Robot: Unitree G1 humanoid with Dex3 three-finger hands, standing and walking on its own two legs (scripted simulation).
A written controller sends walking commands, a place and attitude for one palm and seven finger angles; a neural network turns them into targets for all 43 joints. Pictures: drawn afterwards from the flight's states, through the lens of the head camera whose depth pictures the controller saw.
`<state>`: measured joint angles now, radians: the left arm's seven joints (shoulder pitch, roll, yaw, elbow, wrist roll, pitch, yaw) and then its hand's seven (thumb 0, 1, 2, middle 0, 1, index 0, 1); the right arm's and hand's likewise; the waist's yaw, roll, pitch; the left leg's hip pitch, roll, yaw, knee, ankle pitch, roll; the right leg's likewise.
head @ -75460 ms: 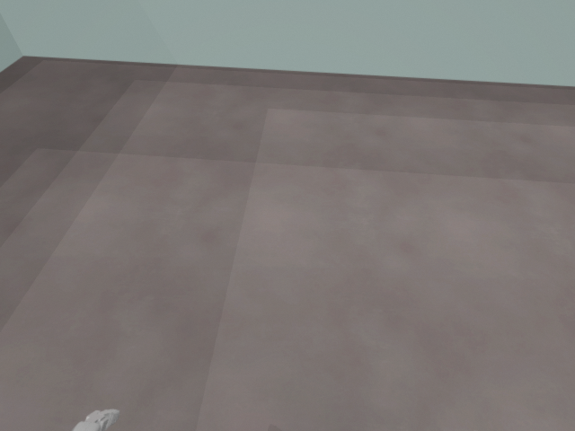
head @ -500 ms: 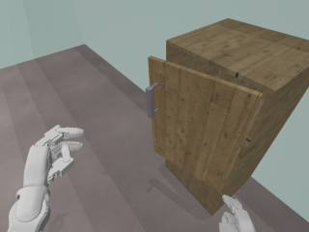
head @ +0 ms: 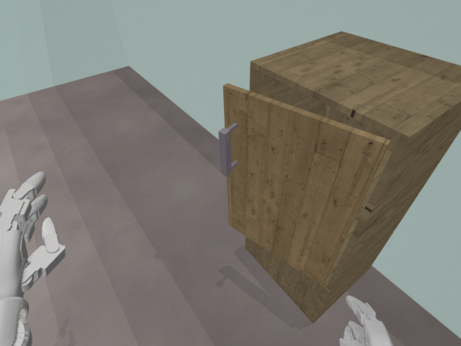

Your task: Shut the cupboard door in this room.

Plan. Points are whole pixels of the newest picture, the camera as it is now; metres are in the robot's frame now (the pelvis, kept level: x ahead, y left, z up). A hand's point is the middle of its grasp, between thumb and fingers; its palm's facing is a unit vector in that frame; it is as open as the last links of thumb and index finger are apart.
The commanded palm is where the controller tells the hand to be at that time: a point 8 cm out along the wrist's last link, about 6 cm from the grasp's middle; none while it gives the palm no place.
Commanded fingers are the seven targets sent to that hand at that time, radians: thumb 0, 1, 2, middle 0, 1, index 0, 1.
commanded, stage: draw the hand back to the body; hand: left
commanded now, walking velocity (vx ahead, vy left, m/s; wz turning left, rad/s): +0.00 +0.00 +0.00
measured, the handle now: (230, 149) +0.63 +0.08 -0.01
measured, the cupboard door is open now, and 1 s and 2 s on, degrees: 14 14 14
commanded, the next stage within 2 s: step back with the hand held close in 0.06 s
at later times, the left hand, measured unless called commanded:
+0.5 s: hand (57, 247) +0.19 +0.27 +0.15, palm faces +0.37 -0.79 -0.49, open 7.4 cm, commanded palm +0.13 +0.31 +0.17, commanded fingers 0.00 0.90 0.90 -0.20 -0.30 -0.20 -0.30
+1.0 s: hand (2, 299) +0.12 +0.28 +0.16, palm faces +0.50 -0.76 -0.43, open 7.4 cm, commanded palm +0.06 +0.31 +0.17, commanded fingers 0.00 0.90 0.90 -0.20 -0.30 -0.20 -0.30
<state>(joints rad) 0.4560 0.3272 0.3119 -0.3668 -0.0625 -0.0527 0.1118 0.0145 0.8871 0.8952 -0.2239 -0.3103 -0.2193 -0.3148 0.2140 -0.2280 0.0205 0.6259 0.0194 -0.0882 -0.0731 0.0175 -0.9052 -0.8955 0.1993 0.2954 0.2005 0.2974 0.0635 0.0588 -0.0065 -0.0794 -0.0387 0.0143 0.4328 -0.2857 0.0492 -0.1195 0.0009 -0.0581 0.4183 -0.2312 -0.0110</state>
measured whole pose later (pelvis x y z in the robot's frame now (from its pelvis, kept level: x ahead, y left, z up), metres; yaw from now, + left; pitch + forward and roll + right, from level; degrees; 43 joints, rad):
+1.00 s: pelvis -0.09 +0.01 -0.03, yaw +0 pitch -2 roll -2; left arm 0.47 0.39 0.46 -0.49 0.00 -0.21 0.16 0.01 0.88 0.89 -0.22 -0.30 -0.21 -0.30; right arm 0.26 -0.23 0.01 0.56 0.01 -0.04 -0.08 0.02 -0.90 -0.90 0.20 0.30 0.20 0.30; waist 0.00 0.00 0.00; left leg -0.41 -0.03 0.04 0.74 -0.31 0.08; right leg -0.43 0.01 -0.04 0.66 -0.21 0.00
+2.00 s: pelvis -0.28 +0.00 -0.01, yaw +2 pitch +1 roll +0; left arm 0.36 0.28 0.36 -0.21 -0.04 -0.13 0.19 0.01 0.89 0.90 -0.20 -0.30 -0.20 -0.30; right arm 0.37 -0.31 -0.05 0.74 0.02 -0.03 -0.09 0.02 -0.91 -0.90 0.20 0.30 0.20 0.30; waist 0.01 0.01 -0.12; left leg -0.28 0.03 0.08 0.63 -0.32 0.04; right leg -0.10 -0.02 -0.11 0.53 -0.44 -0.01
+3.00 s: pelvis -0.32 +0.03 +0.00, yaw +1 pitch -2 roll -1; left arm 0.32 0.20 0.01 0.97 0.01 0.03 0.02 -0.02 0.94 0.89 -0.21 -0.29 -0.20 -0.30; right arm 0.31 -0.17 0.00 1.02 -0.02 0.03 -0.01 0.01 -0.92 -0.90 0.20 0.30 0.20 0.30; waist -0.01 0.00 0.01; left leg -0.26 0.04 0.06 0.48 -0.19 0.01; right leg -0.15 0.00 -0.05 0.45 -0.26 -0.01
